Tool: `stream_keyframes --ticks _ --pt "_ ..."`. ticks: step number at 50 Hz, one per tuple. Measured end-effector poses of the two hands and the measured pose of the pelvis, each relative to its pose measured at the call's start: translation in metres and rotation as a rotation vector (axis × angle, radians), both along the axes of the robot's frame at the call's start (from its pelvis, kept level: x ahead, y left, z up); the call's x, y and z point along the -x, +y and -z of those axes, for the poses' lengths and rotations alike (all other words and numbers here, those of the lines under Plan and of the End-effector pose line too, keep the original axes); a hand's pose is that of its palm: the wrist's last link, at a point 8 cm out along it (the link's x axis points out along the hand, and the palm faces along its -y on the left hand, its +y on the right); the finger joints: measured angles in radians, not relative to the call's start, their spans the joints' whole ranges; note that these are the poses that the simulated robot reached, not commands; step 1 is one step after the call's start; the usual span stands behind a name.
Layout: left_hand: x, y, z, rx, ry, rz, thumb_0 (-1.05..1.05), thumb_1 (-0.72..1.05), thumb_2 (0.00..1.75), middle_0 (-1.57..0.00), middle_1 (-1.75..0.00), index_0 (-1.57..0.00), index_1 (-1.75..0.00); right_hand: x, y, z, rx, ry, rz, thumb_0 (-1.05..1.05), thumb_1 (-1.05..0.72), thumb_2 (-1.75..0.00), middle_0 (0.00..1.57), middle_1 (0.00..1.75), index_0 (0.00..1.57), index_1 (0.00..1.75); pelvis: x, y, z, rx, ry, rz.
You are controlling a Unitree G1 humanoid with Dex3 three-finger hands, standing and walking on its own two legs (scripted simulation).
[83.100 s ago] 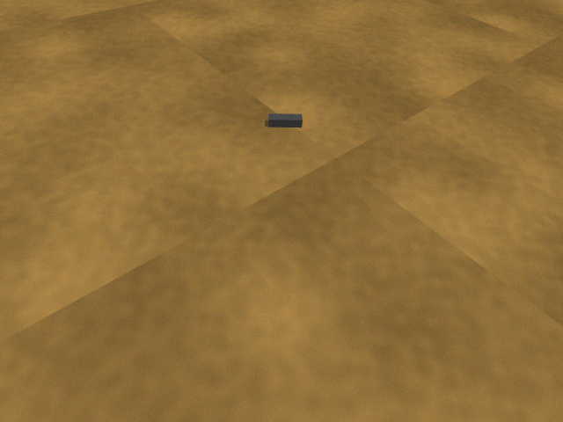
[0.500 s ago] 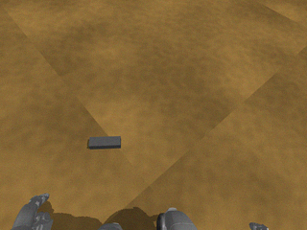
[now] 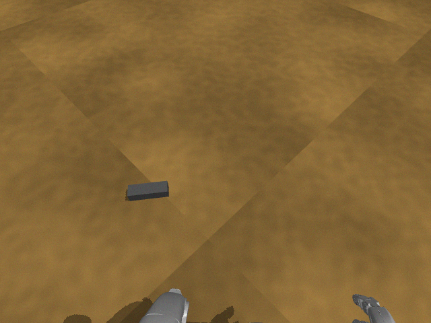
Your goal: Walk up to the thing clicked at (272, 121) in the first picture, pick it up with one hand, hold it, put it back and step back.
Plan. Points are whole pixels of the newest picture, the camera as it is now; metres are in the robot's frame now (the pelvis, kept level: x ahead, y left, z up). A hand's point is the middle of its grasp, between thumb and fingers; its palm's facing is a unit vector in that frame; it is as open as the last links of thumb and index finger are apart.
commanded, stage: step back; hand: left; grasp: from above
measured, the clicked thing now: (148, 190) +0.78 +0.36 -0.73
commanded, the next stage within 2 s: stand in 1.80 s
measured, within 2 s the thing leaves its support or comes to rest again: neither
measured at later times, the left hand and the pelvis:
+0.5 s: hand out of the picture -0.07 +0.24 -0.14, palm faces +0.09 -0.93 -0.35, open 7.4 cm; pelvis -0.16 -0.03 +0.01, yaw +5 degrees
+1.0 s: hand out of the picture -0.26 +0.22 -0.13, palm faces +0.14 -0.88 -0.45, open 7.4 cm; pelvis -0.28 -0.07 +0.00, yaw +8 degrees
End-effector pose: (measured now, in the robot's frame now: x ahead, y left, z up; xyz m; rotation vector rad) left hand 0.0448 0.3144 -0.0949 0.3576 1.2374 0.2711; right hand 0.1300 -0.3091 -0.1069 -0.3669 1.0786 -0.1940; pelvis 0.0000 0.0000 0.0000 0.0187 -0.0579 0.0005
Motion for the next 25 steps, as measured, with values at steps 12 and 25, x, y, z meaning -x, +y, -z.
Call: stream_keyframes --ticks 12,25 --pt "0.026 -0.004 -0.01 -0.038 -0.163 0.009 0.0 0.9 0.9 -0.21 -0.3 -0.21 -0.3 0.125 -0.008 0.01 0.021 0.195 -0.044 0.01 -0.9 -0.89 0.21 0.3 0.2 0.3 0.077 -0.01 0.0 0.002 0.034 -0.103" --pt "0.13 -0.029 0.009 0.052 -0.108 -0.04 0.0 0.9 0.9 -0.21 -0.3 -0.21 -0.3 0.176 -0.02 -0.02 0.05 0.077 -0.088 0.01 -0.9 -0.89 0.21 0.3 0.21 0.3 0.163 -0.032 -0.007 0.028 0.032 -0.08"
